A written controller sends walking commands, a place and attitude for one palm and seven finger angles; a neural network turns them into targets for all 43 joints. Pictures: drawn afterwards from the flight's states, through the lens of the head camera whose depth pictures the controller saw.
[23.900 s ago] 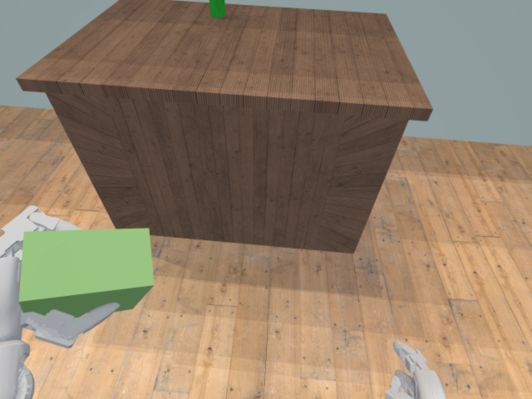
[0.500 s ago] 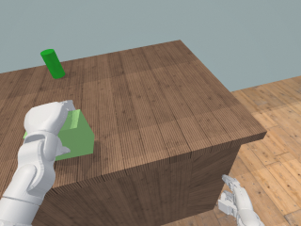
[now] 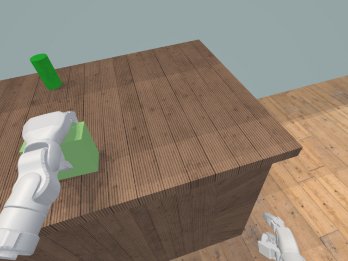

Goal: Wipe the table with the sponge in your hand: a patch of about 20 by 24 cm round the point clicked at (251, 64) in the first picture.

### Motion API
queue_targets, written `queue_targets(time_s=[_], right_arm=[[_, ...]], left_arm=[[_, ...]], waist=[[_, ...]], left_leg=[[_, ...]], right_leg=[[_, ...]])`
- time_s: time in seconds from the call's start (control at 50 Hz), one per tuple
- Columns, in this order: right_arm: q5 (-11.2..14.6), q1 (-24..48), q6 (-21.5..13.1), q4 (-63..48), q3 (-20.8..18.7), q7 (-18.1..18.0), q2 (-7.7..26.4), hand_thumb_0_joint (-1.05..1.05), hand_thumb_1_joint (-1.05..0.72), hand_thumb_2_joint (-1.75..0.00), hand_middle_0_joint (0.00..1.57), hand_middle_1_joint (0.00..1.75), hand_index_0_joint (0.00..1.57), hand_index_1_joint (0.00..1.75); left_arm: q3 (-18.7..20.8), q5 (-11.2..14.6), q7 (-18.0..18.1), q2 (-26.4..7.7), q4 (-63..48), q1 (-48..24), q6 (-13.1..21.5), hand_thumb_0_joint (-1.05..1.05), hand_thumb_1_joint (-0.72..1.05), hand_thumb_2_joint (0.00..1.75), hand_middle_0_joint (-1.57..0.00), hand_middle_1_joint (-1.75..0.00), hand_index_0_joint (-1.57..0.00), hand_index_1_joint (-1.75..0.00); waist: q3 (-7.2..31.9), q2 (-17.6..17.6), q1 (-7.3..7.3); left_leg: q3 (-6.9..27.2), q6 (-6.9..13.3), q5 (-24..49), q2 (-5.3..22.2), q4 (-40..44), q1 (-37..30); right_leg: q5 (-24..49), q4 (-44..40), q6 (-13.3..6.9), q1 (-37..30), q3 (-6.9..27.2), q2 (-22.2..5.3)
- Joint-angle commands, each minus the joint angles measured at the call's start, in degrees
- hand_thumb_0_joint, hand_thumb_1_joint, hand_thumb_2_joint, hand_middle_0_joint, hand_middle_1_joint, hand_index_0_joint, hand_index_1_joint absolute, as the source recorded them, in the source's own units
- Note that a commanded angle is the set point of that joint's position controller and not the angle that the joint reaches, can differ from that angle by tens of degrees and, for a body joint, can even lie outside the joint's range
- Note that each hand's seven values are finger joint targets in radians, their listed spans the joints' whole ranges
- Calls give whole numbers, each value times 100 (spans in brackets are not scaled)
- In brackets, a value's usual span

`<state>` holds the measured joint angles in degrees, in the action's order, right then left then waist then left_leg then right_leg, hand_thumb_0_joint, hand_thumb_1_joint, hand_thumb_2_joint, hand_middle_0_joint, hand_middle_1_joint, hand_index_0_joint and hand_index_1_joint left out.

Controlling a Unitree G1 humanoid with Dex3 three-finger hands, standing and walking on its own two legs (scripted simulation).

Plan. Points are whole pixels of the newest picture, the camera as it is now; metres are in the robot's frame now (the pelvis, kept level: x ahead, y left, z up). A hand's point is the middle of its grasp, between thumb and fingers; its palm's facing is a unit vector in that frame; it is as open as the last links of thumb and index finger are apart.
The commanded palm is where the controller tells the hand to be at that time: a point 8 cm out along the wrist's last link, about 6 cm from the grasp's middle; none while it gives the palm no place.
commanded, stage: wipe forward along the first lane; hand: left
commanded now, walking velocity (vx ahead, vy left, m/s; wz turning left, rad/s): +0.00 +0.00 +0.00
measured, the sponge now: (67, 157) +0.30 +0.31 +0.08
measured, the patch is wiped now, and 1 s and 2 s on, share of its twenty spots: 0.25 0.35 0.35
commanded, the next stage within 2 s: slide across to the middle lane in 1.14 s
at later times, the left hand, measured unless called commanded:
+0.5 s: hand (62, 132) +0.35 +0.33 +0.13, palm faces -0.05 -0.01 -1.00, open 10.3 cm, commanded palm +0.33 +0.32 +0.17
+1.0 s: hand (62, 119) +0.39 +0.35 +0.13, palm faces -0.11 +0.00 -0.99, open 10.3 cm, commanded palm +0.37 +0.34 +0.16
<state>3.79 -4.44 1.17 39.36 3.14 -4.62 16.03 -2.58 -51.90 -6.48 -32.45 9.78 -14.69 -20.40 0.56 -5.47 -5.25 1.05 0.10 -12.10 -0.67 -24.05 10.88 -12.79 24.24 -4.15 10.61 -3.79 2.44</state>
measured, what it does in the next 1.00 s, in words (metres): stands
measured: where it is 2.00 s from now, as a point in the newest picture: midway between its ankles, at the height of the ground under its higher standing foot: outside the picture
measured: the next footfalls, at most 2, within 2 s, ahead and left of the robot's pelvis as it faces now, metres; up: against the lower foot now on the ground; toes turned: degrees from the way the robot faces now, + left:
none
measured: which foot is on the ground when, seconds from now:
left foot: down 0.00-1.00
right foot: down 0.00-1.00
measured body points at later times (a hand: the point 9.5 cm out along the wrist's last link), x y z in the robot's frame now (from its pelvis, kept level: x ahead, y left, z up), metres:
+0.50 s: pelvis +0.00 +0.01 +0.00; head +0.01 -0.03 +0.45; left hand +0.34 +0.32 +0.18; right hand +0.18 -0.23 -0.12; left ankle +0.01 +0.12 -0.74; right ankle +0.00 -0.07 -0.74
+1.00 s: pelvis +0.01 +0.01 +0.00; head +0.03 -0.01 +0.45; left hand +0.39 +0.35 +0.18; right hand +0.13 -0.25 -0.13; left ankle +0.01 +0.12 -0.74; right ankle +0.00 -0.07 -0.74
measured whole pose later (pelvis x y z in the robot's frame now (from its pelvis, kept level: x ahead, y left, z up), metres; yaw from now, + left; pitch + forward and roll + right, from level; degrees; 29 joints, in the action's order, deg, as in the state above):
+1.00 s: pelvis +0.01 +0.01 +0.00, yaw +0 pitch +5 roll -1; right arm 4.8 -12.9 5.5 39.8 0.9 -4.7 18.0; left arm 0.6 -56.1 -5.7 -37.3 40.7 -35.3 -8.9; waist 3.3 -4.3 -1.0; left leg 0.6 1.3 -13.2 -0.8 -27.1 19.2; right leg -12.4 24.8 -3.1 17.9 -3.4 2.4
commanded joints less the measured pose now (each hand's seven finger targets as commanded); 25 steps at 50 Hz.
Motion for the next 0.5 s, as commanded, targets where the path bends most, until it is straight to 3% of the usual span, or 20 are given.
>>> queue_targets(time_s=[0.0, 0.08, 0.12, 0.18, 0.24, 0.28, 0.34, 0.42, 0.48], right_arm=[[-13, 915, -233, -987, -258, -5, 619, 0, -90, -90, 20, 30, 20, 30], [40, 874, -194, -961, -270, -20, 654, 0, -90, -90, 20, 30, 20, 30], [39, 689, -155, -879, -305, -51, 700, 0, -90, -90, 20, 30, 20, 30], [63, 711, -154, -907, -314, -52, 716, 0, -90, -90, 20, 30, 20, 30], [54, 554, -95, -876, -343, -29, 733, 0, -90, -90, 20, 30, 20, 30], [76, 581, -89, -899, -328, -35, 742, 0, -90, -90, 20, 30, 20, 30], [67, 423, -43, -891, -361, -23, 754, 0, -90, -90, 20, 30, 20, 30], [85, 307, -4, -841, -368, -41, 770, 0, -90, -90, 20, 30, 20, 30], [98, 314, 1, -857, -365, -47, 790, 0, -90, -90, 20, 30, 20, 30]], left_arm=[[702, -183, 172, -1461, -650, -1528, 72, 0, 10, 130, -120, -160, -120, -160], [784, -176, 183, -1616, -352, -1777, 158, 0, 10, 130, -120, -160, -120, -160], [690, -207, 183, -1571, 25, -1891, 167, 0, 10, 130, -120, -160, -120, -160], [751, -239, 189, -1679, 16, -2107, 246, 0, 10, 130, -120, -160, -120, -160], [516, -296, 166, -1429, 320, -2057, 274, 0, 10, 130, -120, -160, -120, -160], [669, -282, 166, -1625, 405, -2192, 315, 0, 10, 130, -120, -160, -120, -160], [509, -327, 153, -1461, 596, -2226, 381, 0, 10, 130, -120, -160, -120, -160], [462, -342, 167, -1453, 951, -2491, 456, 0, 10, 130, -120, -160, -120, -160], [546, -367, 177, -1569, 1046, -2656, 537, 0, 10, 130, -120, -160, -120, -160]], waist=[[1309, 303, -5], [1036, 421, 69], [996, 665, 149], [1254, 469, 120], [1246, 485, 169], [1190, 411, 171], [1256, 544, 207], [1101, 619, 283], [1212, 612, 263]], left_leg=[[82, 277, 1125, -203, 91, -103], [101, 288, 831, -183, 131, -5], [58, 305, 739, -192, 79, 85], [82, 303, 880, -215, 71, 13], [62, 305, 899, -212, 20, 90], [86, 313, 829, -198, 47, 113], [86, 322, 823, -202, 18, 148], [69, 340, 690, -193, 27, 198], [89, 342, 711, -208, 44, 225]], right_leg=[[1247, -323, 5, -643, 515, -275], [872, -421, 19, -375, 604, -252], [851, -435, 76, -320, 561, -262], [1022, -376, 27, -402, 585, -241], [1111, -349, 47, -389, 501, -259], [987, -372, 20, -319, 559, -249], [1011, -351, 50, -313, 452, -239], [828, -407, 68, -111, 432, -216], [870, -393, 46, -135, 473, -209]])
